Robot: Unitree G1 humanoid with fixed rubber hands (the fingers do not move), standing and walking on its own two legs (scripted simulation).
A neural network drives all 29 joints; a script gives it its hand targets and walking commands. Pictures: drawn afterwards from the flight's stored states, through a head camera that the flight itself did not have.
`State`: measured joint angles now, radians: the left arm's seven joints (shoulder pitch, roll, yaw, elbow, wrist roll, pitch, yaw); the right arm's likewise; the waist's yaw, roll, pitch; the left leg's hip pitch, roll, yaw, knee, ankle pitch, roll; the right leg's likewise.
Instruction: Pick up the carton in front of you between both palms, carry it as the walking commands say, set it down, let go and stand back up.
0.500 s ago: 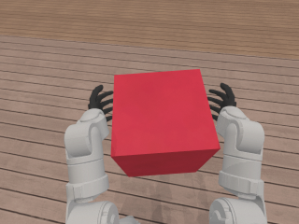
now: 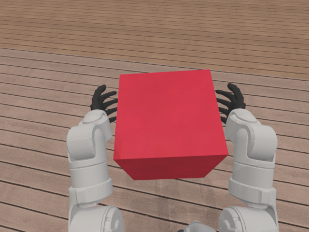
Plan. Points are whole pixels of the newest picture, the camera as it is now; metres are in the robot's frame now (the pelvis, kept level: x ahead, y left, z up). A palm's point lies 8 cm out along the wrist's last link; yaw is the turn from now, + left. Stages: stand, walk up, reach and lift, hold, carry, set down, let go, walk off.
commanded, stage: carry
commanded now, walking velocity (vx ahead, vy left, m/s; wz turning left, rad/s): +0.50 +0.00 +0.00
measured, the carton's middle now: (166, 132) +0.35 +0.01 +0.07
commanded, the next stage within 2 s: none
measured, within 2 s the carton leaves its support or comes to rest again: neither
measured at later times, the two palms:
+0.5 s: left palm (129, 32) +0.68 +0.15 +0.19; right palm (222, 37) +0.64 -0.16 +0.19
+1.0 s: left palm out of the picture +0.95 +0.14 +0.24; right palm out of the picture +0.98 -0.17 +0.23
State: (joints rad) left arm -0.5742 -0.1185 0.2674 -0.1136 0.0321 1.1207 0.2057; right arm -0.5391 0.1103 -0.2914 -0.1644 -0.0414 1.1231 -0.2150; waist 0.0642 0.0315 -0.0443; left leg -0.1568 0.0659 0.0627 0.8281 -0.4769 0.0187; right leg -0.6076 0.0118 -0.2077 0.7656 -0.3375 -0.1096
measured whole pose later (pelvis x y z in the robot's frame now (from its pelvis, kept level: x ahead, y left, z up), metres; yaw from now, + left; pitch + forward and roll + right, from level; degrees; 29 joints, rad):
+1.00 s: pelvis +0.62 -0.04 +0.11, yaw +0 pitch +3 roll +0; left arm -0.55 -0.14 0.27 -0.08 0.02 1.14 0.21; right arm -0.55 0.13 -0.36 -0.10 -0.07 1.14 -0.21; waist 0.11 0.03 -0.03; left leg -0.54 0.02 0.01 1.36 -0.42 0.06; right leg -0.47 -0.01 -0.17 0.67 -0.41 -0.09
